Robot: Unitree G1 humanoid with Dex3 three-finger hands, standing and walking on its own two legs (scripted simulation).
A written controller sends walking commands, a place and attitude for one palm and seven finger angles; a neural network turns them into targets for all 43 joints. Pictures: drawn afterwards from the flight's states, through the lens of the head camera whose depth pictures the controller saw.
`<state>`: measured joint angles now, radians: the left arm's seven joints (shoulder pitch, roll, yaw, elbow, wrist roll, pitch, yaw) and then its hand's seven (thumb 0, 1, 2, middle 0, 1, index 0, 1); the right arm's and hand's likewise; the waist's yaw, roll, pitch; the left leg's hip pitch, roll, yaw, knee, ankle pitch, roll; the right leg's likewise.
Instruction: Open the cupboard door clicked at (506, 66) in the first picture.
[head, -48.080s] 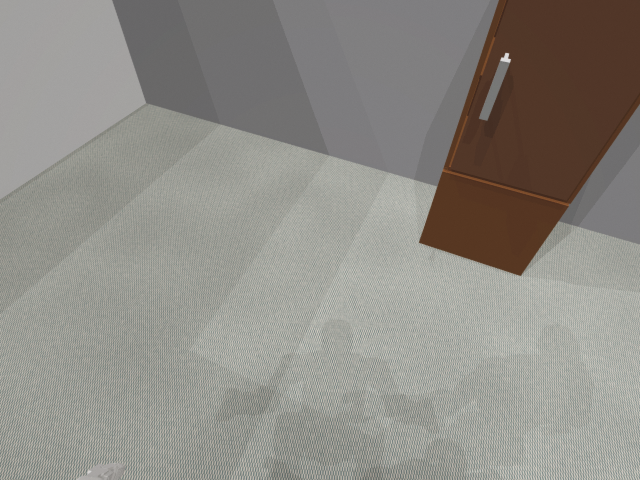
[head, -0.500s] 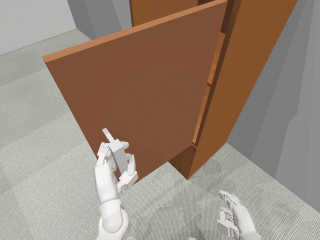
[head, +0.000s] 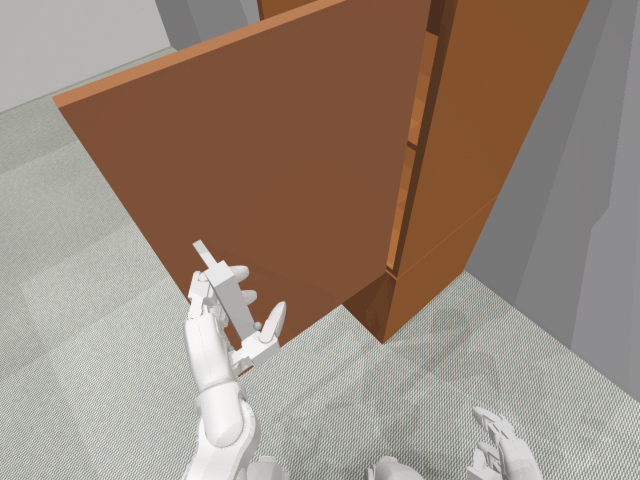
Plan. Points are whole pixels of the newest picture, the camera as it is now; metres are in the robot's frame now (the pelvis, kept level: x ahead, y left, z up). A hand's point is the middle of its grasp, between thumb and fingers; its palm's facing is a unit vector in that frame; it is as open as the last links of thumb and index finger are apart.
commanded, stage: open thumb and fingers to let go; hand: left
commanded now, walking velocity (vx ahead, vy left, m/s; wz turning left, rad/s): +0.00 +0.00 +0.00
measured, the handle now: (227, 296) +0.33 +0.13 +0.04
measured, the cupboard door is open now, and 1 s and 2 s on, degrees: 87 89 89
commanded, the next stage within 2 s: slide the hand sideways off the handle in 0.50 s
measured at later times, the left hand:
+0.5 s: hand (256, 325) +0.29 +0.09 +0.05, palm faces +0.29 -0.96 +0.00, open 15.0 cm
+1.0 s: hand (244, 362) +0.25 +0.10 +0.05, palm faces -0.11 -0.99 +0.04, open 16.3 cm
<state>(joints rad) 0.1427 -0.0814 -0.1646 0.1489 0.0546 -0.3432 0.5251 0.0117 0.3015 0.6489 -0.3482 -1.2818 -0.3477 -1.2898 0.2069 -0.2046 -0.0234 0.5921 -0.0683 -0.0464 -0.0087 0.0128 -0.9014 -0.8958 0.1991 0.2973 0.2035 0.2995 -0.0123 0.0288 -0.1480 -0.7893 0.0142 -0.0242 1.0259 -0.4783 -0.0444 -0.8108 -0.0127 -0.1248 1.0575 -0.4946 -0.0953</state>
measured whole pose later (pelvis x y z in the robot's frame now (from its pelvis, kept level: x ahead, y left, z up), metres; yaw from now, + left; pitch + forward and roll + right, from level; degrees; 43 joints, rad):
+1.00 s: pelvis -0.01 +0.05 -0.01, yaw -2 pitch +13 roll +0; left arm 0.24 0.02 -0.25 0.00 0.00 -0.34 0.13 -0.01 -0.51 0.30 -0.16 -0.31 -0.16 -0.32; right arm 0.26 -0.21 0.01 0.44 -0.01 -0.04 0.02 0.01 -0.90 -0.90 0.20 0.30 0.20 0.30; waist -0.01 0.03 -0.14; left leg -0.83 0.00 0.03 1.12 -0.52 0.03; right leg -0.85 -0.03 -0.07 1.11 -0.49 -0.02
